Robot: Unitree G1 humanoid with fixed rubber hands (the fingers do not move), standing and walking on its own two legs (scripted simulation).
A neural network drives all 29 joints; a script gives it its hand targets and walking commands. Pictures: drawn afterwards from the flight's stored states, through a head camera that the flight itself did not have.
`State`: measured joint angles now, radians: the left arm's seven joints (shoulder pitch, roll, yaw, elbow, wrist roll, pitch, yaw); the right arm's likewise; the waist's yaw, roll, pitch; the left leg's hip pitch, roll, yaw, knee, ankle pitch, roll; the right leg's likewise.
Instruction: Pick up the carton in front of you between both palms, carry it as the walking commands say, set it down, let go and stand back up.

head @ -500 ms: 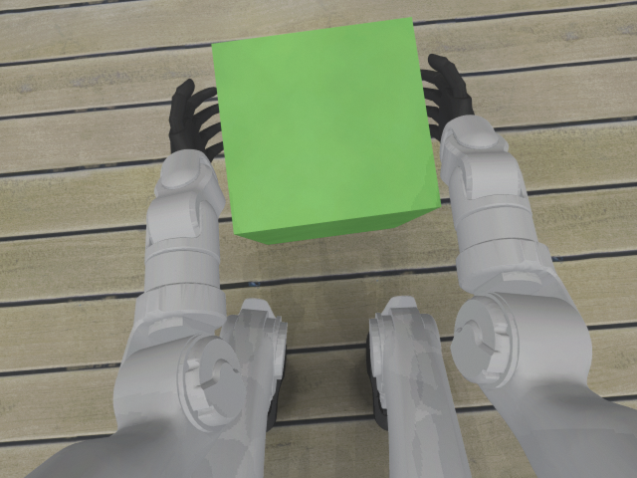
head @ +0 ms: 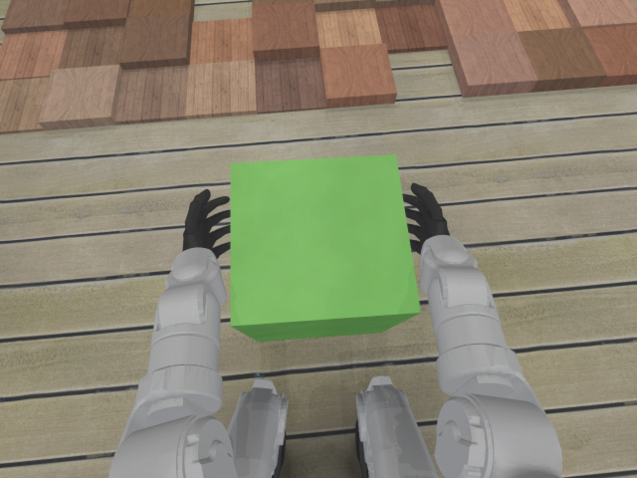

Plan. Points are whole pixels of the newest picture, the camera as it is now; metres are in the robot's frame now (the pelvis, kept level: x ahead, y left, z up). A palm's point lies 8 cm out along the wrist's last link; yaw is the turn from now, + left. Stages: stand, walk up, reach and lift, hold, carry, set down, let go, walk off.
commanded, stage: reach and lift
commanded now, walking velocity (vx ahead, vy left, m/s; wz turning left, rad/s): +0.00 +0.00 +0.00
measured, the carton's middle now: (317, 261) +0.42 +0.00 -0.11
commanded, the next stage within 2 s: hold in 1.70 s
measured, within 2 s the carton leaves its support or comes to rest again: neither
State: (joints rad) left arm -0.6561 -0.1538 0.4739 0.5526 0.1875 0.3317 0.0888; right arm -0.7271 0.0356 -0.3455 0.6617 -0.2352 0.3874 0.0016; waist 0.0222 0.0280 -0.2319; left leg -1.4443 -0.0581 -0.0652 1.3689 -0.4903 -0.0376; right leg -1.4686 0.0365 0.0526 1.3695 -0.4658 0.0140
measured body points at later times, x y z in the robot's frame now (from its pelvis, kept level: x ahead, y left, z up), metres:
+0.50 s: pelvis +0.05 +0.01 +0.13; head +0.09 +0.00 +0.57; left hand +0.38 +0.15 +0.12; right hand +0.37 -0.15 +0.10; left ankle +0.07 +0.13 -0.58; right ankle +0.07 -0.12 -0.58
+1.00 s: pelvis +0.04 +0.01 +0.16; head +0.02 +0.01 +0.61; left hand +0.36 +0.15 +0.18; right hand +0.35 -0.15 +0.17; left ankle +0.07 +0.13 -0.58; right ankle +0.07 -0.12 -0.58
